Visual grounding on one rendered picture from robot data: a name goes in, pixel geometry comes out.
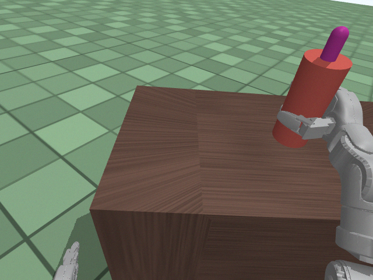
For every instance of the left robot hand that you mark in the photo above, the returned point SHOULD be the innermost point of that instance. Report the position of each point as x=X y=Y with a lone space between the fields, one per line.
x=69 y=269

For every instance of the bottle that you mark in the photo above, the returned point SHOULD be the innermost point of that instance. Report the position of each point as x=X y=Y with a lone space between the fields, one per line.
x=319 y=76

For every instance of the right robot arm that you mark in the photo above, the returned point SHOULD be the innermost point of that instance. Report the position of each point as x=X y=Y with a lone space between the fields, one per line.
x=351 y=154

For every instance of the right robot hand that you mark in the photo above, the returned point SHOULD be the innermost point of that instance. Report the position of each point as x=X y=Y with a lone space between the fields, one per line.
x=345 y=108

